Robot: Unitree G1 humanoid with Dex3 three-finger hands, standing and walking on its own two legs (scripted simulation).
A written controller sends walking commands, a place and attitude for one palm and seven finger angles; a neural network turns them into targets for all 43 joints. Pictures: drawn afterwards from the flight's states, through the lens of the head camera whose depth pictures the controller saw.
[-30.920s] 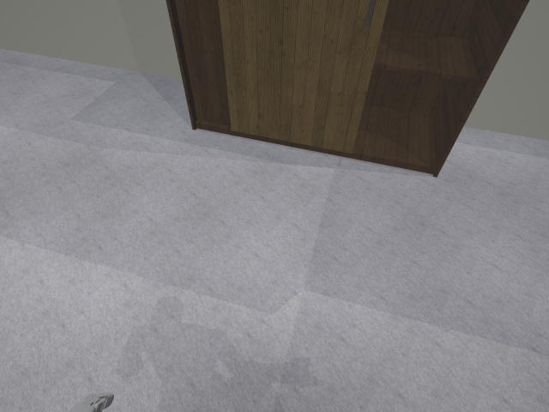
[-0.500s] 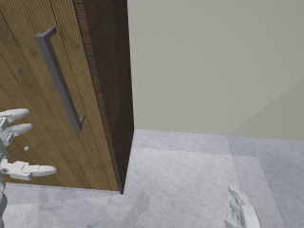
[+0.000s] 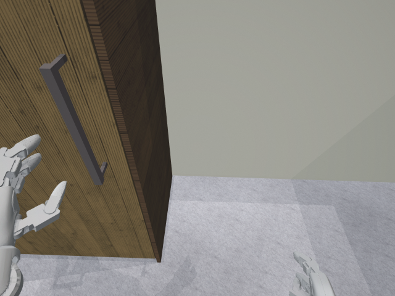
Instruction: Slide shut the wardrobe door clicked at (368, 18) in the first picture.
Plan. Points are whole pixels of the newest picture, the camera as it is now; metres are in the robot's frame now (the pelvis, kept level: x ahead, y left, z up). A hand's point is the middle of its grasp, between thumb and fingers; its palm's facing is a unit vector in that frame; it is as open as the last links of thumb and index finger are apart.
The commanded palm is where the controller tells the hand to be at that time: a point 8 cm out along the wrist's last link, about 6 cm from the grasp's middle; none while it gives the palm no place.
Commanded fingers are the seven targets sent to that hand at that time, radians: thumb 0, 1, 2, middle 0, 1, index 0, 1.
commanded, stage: draw the hand back to the body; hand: left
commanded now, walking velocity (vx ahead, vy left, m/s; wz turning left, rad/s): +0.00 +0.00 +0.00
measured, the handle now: (83, 130) +0.40 +0.32 +0.12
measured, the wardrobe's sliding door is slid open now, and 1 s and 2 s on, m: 0.00 0.00 0.00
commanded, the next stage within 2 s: step back with the hand held close in 0.42 s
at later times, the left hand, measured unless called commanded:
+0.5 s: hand (81, 201) +0.20 +0.22 +0.16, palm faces +0.44 -0.82 -0.37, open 7.4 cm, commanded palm +0.15 +0.25 +0.17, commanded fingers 0.00 0.90 0.90 -0.20 -0.30 -0.20 -0.30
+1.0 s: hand (72, 197) +0.21 +0.24 +0.15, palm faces +0.33 -0.81 -0.49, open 7.4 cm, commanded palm +0.15 +0.28 +0.17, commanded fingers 0.00 0.90 0.90 -0.20 -0.30 -0.20 -0.30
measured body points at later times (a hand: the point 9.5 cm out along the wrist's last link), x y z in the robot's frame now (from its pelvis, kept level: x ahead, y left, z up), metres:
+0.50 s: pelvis +0.02 -0.04 +0.00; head -0.01 -0.06 +0.45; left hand +0.17 +0.26 +0.18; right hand +0.20 -0.26 -0.08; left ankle +0.07 +0.04 -0.74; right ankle -0.04 -0.13 -0.74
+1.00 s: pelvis -0.01 -0.02 -0.01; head +0.01 +0.00 +0.44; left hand +0.19 +0.28 +0.18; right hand +0.17 -0.28 -0.07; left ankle +0.07 +0.04 -0.74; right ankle -0.04 -0.13 -0.74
